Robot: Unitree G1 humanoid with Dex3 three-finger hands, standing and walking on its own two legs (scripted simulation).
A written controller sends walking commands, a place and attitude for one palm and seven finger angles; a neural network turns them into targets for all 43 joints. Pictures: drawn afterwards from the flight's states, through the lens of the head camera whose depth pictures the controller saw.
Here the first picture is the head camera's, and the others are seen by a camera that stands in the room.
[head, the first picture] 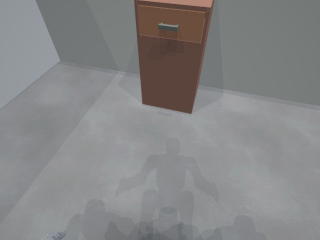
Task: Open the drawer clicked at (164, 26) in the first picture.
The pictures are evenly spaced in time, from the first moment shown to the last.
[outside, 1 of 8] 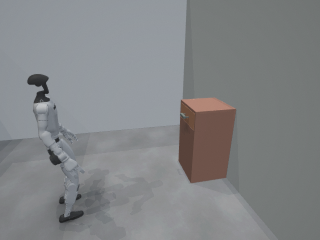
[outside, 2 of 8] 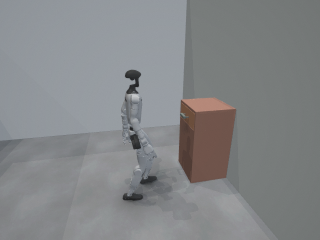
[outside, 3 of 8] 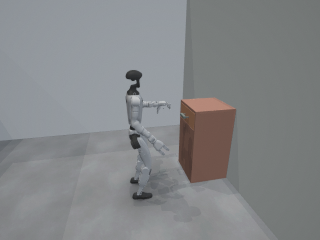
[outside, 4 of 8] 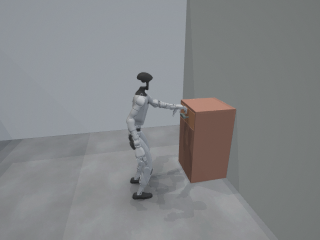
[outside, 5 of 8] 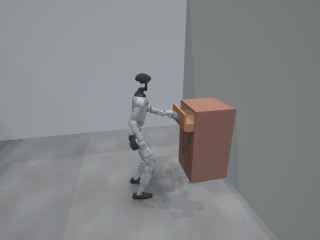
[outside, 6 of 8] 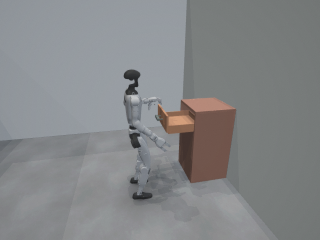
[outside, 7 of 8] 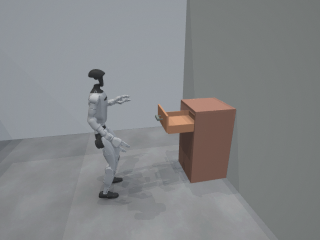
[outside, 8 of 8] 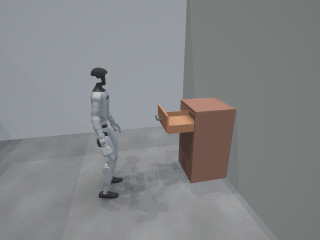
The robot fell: no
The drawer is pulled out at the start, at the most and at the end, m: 0.00 0.30 0.29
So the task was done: yes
